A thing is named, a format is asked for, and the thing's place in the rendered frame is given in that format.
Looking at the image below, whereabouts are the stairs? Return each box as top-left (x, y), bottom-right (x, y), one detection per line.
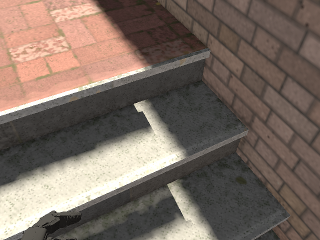
top-left (0, 58), bottom-right (287, 240)

